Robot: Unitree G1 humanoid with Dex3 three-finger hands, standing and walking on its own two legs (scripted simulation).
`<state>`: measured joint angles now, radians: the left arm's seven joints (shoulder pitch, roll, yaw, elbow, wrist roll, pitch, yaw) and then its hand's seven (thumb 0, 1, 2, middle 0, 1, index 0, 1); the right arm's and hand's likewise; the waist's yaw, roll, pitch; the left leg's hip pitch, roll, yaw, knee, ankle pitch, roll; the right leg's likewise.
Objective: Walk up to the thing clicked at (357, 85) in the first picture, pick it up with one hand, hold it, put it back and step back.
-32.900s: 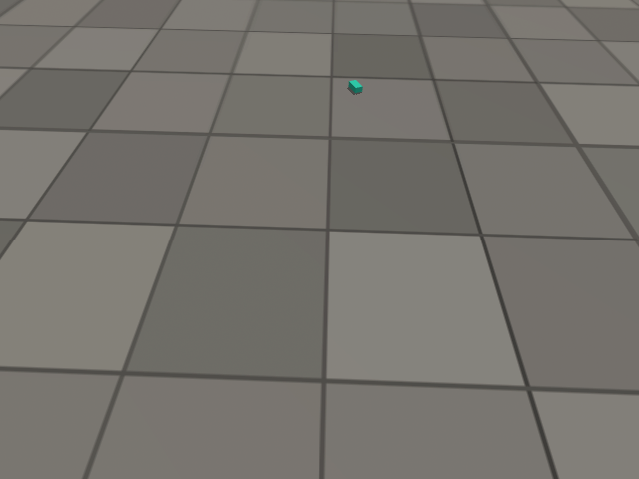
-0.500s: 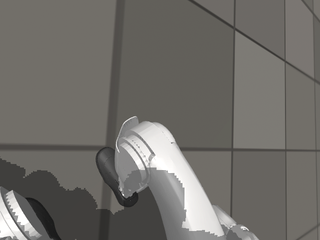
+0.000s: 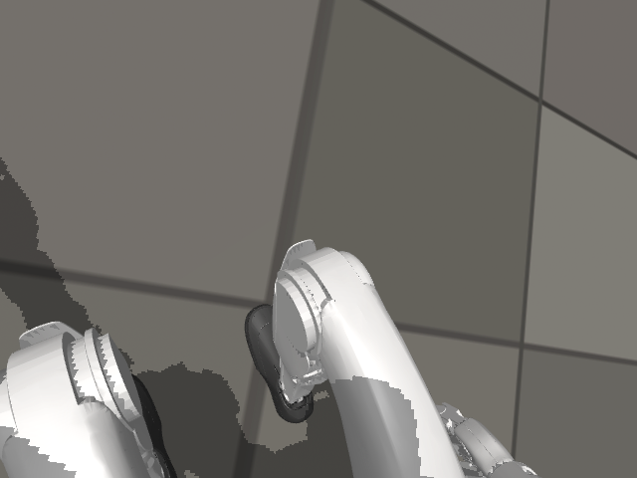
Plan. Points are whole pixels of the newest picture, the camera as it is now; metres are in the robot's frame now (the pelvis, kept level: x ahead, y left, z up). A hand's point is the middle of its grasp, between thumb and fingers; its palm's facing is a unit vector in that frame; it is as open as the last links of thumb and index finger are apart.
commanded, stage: go down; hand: left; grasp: from above
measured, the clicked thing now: out of the picture +0.53 +0.34 -0.32
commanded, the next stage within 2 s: none
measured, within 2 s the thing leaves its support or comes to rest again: neither
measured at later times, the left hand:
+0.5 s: hand out of the picture +0.49 +0.38 +0.01, palm faces -0.45 -0.08 -0.89, open 11.9 cm
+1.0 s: hand out of the picture +0.48 +0.38 +0.08, palm faces -0.44 -0.10 -0.89, open 11.9 cm
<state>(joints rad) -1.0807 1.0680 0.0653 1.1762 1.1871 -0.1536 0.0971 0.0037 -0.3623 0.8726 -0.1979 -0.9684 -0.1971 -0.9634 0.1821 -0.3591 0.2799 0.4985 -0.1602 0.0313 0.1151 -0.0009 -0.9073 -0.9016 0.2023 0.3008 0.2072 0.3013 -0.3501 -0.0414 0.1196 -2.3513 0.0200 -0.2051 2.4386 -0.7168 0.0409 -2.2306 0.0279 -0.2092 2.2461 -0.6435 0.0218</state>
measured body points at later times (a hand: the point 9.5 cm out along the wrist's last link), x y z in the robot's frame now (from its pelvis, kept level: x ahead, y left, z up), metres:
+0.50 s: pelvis -0.01 +0.00 +0.08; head +0.22 +0.11 +0.45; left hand +0.51 +0.38 +0.06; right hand +0.08 -0.26 -0.01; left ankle +0.06 +0.11 -0.30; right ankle +0.12 -0.11 -0.30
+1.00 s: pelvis -0.01 +0.00 +0.13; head +0.21 +0.09 +0.51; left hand +0.50 +0.38 +0.14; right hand +0.06 -0.26 +0.02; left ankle +0.06 +0.11 -0.30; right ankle +0.12 -0.11 -0.30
